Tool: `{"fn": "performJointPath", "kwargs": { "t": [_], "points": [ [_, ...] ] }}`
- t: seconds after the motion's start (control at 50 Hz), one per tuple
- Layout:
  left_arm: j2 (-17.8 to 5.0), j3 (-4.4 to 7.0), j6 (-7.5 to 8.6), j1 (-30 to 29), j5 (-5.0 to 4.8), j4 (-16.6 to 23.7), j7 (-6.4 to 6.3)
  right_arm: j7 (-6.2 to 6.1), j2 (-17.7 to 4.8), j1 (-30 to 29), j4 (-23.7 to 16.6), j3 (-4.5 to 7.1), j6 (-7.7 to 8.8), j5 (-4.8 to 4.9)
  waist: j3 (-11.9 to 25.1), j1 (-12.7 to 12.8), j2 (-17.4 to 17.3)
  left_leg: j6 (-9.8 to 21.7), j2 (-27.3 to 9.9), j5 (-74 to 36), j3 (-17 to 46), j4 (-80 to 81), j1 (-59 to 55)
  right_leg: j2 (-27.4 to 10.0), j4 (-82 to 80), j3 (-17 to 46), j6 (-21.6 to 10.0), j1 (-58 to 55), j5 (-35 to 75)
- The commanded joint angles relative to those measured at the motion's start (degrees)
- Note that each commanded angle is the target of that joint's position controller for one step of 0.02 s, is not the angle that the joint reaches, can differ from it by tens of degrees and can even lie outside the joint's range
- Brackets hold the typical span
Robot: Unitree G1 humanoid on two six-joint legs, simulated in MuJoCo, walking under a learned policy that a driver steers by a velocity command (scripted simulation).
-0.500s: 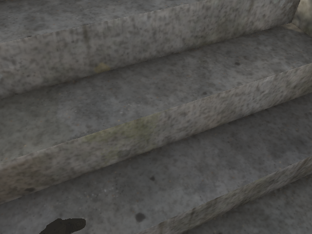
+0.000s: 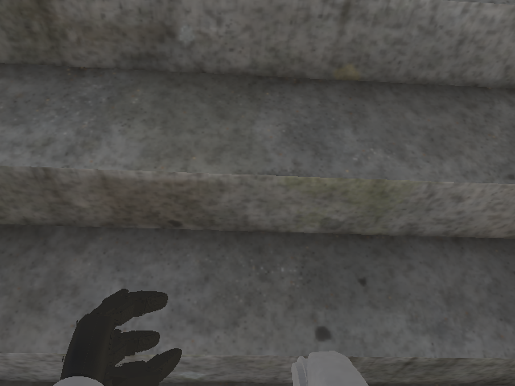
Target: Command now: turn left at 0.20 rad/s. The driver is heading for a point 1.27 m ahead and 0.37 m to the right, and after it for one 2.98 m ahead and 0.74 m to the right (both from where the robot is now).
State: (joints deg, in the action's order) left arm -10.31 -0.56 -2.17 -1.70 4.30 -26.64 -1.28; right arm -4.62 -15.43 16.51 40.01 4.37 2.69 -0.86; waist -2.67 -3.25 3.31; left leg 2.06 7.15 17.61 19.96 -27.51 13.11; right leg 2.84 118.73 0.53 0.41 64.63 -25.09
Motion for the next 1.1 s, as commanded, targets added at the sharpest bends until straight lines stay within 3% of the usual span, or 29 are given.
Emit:
{"fn": "performJointPath", "kwargs": {
  "t": [0.02,0.08,0.1,0.12,0.14,0.16,0.18,0.2,0.22,0.24,0.26,0.3,0.38,0.5,0.52,0.54,0.6,0.62,0.64,0.66,0.68,0.7,0.72,0.74,0.84,0.94,0.96,1.02,1.1],
  "points": [
    [0.7,-1.61,-0.31,-9.4,0.31,10.4,-0.63,-0.2,-8.3,5.3,0.5,2.36,0.28,1.47,5.0,-1.0,-9.8,10.7,-15.6,-29.9,6.4,4.9,-13.4,-5.5,-6.4,3.0,-0.8,10.3,-6.2],
    [0.5,-2.04,-1.78,-7.8,-0.43,12.3,-0.63,-0.29,-9.8,3.4,0.9,2.45,-0.37,0.85,6.8,0.7,-10.3,10.5,-17.7,-30.9,3.6,10.3,-13.1,-7.2,-13.5,1.7,-2.0,3.2,-6.7],
    [3.3,-2.75,-1.75,-8.9,-0.73,13.9,-0.67,-1.25,-10.8,3.3,0.9,2.64,0.11,0.16,7.9,1.5,-13.1,10.0,-21.4,-37.4,3.8,13.9,-12.6,-8.8,-19.8,6.6,-5.6,-1.4,-14.8],
    [1.7,-2.73,-1.47,-7.2,-2.96,12.0,-0.21,-0.88,-10.5,2.3,0.3,2.33,-0.65,0.17,8.7,2.1,-9.9,9.9,-19.6,-38.0,-4.3,19.8,-7.0,-5.7,-39.4,-3.5,-7.4,-15.3,-27.1],
    [-1.7,-0.74,-0.97,-7.1,-4.86,11.7,-0.29,-0.54,-9.0,4.2,0.1,2.33,-0.94,1.25,8.9,1.1,-10.3,9.7,-16.6,-58.5,-5.2,16.8,-4.7,-2.3,-49.6,-8.0,-8.1,-27.9,-26.8],
    [-1.8,0.97,-1.09,5.9,-5.79,6.5,-0.38,-0.18,-11.2,2.7,1.3,2.7,-0.92,1.84,17.2,6.9,-10.7,8.6,-17.7,-73.0,-9.0,6.5,-7.6,-0.4,-53.3,-7.5,-8.4,-40.6,-13.7],
    [-4.9,2.67,-0.76,13.8,-4.86,4.2,-1.01,1.35,-13.7,-1.4,-0.4,2.85,-1.04,3.38,25.6,12.7,-2.9,4.7,-14.6,-73.5,-14.5,-2.6,-1.6,-0.1,-56.5,-2.1,-9.9,-54.4,0.2],
    [-9.3,4.47,-1.21,20.4,-3.65,2.0,-2.16,2.94,-14.5,-9.0,-4.2,2.61,-0.97,2.7,30.1,18.8,10.9,1.4,-9.7,-58.5,-17.7,-17.9,8.5,-3.6,-66.4,11.8,-12.1,-62.2,-4.4],
    [-10.6,4.91,-2.73,20.8,-3.17,-1.1,-3.5,4.75,-9.9,-17.2,-7.2,1.36,-0.87,-0.81,28.0,19.7,28.9,0.5,0.6,-9.1,-18.2,-41.9,19.0,-8.9,-81.8,32.7,-15.6,-57.7,-8.9],
    [-8.4,3.86,-3.11,17.4,-2.96,0.2,-4.62,6.34,-2.1,-19.7,-11.3,-1.31,0.44,-3.42,22.4,14.6,24.5,-2.0,1.9,0.0,-11.8,-67.5,25.2,-9.7,-86.2,44.0,-16.1,-48.0,-7.6],
    [-6.4,3.54,-2.61,14.6,-2.14,-0.4,-4.92,6.99,2.1,-19.7,-13.1,-2.99,1.0,-3.9,15.9,11.3,14.1,-1.2,0.5,-0.9,-8.3,-78.8,30.1,-8.3,-83.5,42.7,-15.5,-40.1,-12.3],
    [-4.0,3.45,-0.71,11.7,-1.05,-3.2,-4.65,6.1,5.0,-13.0,-13.1,-4.23,-0.24,-4.88,1.6,4.3,-2.1,-0.9,-2.5,-2.8,-8.0,-77.1,32.3,-3.6,-76.5,33.1,-13.5,-27.3,-6.1],
    [-3.3,3.39,2.7,13.7,-2.45,-8.5,-2.82,3.77,2.4,-13.2,-13.5,-4.07,-1.83,-3.99,1.2,3.8,-0.8,-3.8,-0.6,-6.6,-13.8,-89.9,35.8,0.3,-78.8,27.9,-14.9,-28.5,2.4],
    [-7.8,4.76,2.85,13.4,-1.11,-6.2,-4.73,2.26,2.3,-18.2,-18.7,-4.93,-4.94,-3.19,4.5,4.3,-3.9,-5.2,-2.9,0.0,-8.5,-69.1,28.3,-2.8,-81.5,35.4,-12.9,-29.1,24.8],
    [-8.5,4.68,1.67,13.8,-0.07,-5.6,-4.81,2.38,3.4,-16.1,-18.9,-5.78,-5.5,-2.17,3.9,3.5,-2.5,-5.6,-1.5,9.2,-15.7,-47.6,26.9,-1.5,-88.1,32.2,-9.8,-34.0,26.5],
    [-9.9,5.91,0.57,19.1,0.31,-6.7,-4.88,2.35,2.7,-18.1,-19.4,-5.78,-5.75,-1.63,2.8,6.6,-1.7,-6.0,-0.1,19.1,-18.1,-33.7,23.6,-1.8,-89.6,34.0,-8.9,-36.3,26.0],
    [-9.8,6.99,-0.53,18.5,-0.44,-7.6,-4.55,0.39,1.8,-12.6,-14.9,-4.12,-7.13,2.49,9.5,6.1,1.1,-4.2,-1.2,9.4,-19.9,-10.1,4.2,-1.7,-86.8,34.6,-6.9,-41.3,25.9],
    [-9.4,7.59,-0.17,15.3,-2.53,-7.7,-3.73,-0.13,2.4,-8.9,-12.9,-3.76,-6.42,2.0,11.6,2.7,-3.5,-1.3,-2.6,-5.6,-18.2,-0.1,-6.9,0.8,-77.3,30.2,-4.2,-36.3,16.6],
    [-8.4,7.71,0.23,11.6,-5.43,-7.8,-2.31,-0.48,-0.3,-8.6,-11.7,-2.5,-6.09,1.11,10.0,-0.7,-12.3,6.8,-8.9,-12.4,-8.8,3.2,-17.1,9.0,-60.4,18.1,1.0,-22.7,-5.8],
    [-8.9,7.3,0.3,13.8,-4.72,-6.4,-1.62,-1.06,-1.3,-13.5,-13.8,-1.99,-5.59,-1.22,8.4,3.1,-20.2,15.6,-22.9,-17.6,5.9,1.7,-10.8,7.6,-40.4,6.9,3.6,-15.0,-7.5],
    [-9.3,7.11,0.4,16.8,-2.33,-8.0,-2.31,-0.68,3.5,-13.8,-15.5,-3.1,-4.56,-1.23,11.6,4.1,-11.6,17.9,-25.5,-14.9,9.9,1.7,-4.8,3.3,-31.3,7.9,4.5,-19.1,-5.0],
    [-8.4,6.31,0.23,14.4,-2.4,-6.9,-2.12,-0.56,4.7,-12.4,-15.3,-3.71,-3.75,-1.78,9.0,4.1,-5.1,16.3,-23.7,-6.9,8.3,2.4,-2.3,2.4,-32.0,8.3,4.4,-18.1,-1.1],
    [-7.5,5.73,-0.12,12.1,-2.52,-5.8,-1.78,-0.68,4.0,-11.9,-14.6,-3.9,-3.39,-2.04,7.4,3.7,-3.0,15.2,-21.8,-2.7,6.6,1.7,-1.9,2.4,-31.7,8.7,4.4,-15.9,1.1],
    [-6.4,5.05,-0.01,11.1,-0.76,-4.5,-0.99,-0.88,3.1,-11.0,-12.1,-2.94,-2.26,-1.22,6.1,4.6,-1.0,12.0,-17.8,-1.2,1.8,-3.3,0.2,1.7,-30.8,12.1,4.1,-15.3,11.6],
    [-3.1,3.03,-0.34,12.0,-1.06,-5.2,0.64,0.06,0.0,-3.9,-6.7,-1.62,-0.54,0.08,7.4,3.1,-4.1,14.4,-16.4,-6.9,-0.8,-5.9,-1.7,4.7,-30.8,10.9,4.4,-14.5,15.3],
    [-4.3,2.87,-0.09,7.7,-0.4,-5.2,1.19,0.72,-2.3,-2.8,-2.4,-0.16,1.2,0.93,6.6,3.5,-6.4,16.1,-17.2,-4.8,9.2,-10.0,1.0,-1.6,-29.3,4.1,2.6,-12.5,18.9],
    [-4.3,2.81,0.17,5.7,-0.5,-4.3,1.19,0.59,-2.5,-3.1,-2.2,0.18,1.25,0.77,6.4,3.1,-7.4,15.9,-16.6,-4.9,10.3,-11.2,2.3,-2.2,-29.8,4.4,2.1,-12.8,19.7],
    [-3.6,2.4,1.97,1.7,-0.67,-1.5,2.48,0.55,-3.9,-0.3,-0.5,1.57,1.57,-0.72,7.3,1.7,-11.4,16.3,-15.1,26.4,16.8,-8.1,5.2,-4.1,-32.2,6.9,-0.3,-12.2,17.8],
    [-3.2,1.83,3.9,-0.1,-2.09,1.2,3.24,0.07,-4.8,-3.0,-2.0,2.83,1.63,-1.95,6.4,2.0,-12.2,15.3,-14.5,32.3,19.6,-8.6,14.8,-6.8,-44.4,10.5,-2.1,-18.5,5.9]
  ]
}}
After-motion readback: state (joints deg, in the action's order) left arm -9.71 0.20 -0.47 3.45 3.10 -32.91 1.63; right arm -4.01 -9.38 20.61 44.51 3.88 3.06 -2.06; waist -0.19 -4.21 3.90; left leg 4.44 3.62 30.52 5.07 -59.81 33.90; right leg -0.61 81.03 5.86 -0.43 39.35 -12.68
